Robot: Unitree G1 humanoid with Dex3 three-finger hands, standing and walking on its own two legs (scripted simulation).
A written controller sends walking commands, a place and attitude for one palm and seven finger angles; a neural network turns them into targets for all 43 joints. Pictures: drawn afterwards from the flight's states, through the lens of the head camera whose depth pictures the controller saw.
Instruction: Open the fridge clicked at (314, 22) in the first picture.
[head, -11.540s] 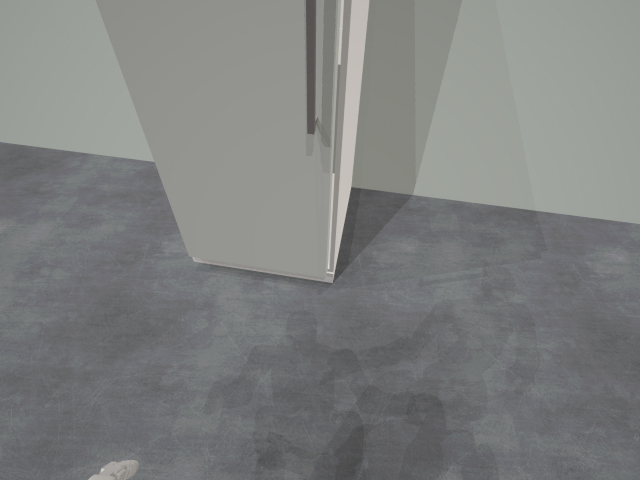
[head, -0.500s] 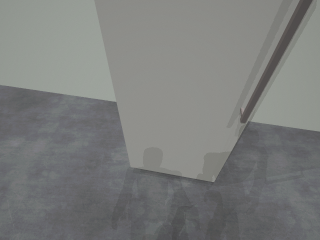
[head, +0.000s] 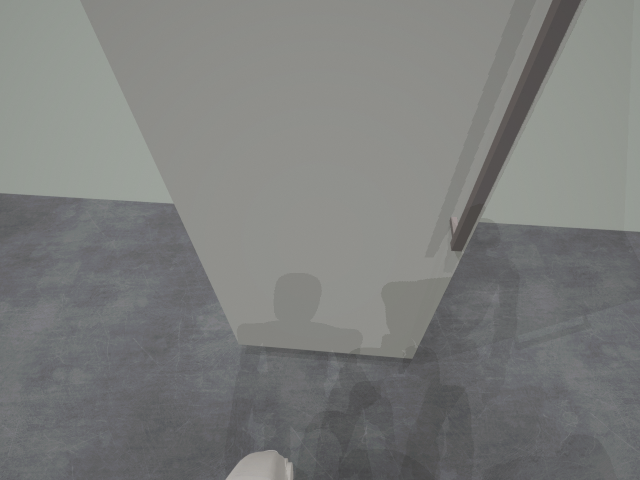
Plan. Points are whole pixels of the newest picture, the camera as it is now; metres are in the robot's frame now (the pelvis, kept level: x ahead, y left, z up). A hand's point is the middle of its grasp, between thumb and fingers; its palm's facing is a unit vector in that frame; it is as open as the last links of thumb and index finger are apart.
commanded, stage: come to a stop and stand still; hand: right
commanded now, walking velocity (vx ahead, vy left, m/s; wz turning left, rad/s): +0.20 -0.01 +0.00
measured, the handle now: (506, 115) +0.50 -0.18 +0.19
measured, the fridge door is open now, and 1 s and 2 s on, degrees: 0 0 0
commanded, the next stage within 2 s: look again from close up in 1.94 s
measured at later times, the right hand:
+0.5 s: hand out of the picture +0.11 -0.14 -0.15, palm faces +0.11 +0.95 -0.29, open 7.2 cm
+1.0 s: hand out of the picture -0.01 -0.14 -0.18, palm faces +0.14 +0.98 -0.13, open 7.4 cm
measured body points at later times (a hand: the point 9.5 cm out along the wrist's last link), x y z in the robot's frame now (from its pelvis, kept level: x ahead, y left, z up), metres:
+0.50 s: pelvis +0.05 +0.06 +0.00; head +0.09 +0.09 +0.45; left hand +0.16 +0.30 -0.16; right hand +0.10 -0.19 -0.13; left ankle +0.12 +0.10 -0.74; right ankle +0.02 -0.11 -0.64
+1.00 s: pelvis +0.01 +0.03 +0.00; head +0.01 +0.01 +0.45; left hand -0.07 +0.23 -0.15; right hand -0.02 -0.19 -0.17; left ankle +0.03 +0.14 -0.68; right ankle -0.07 -0.06 -0.74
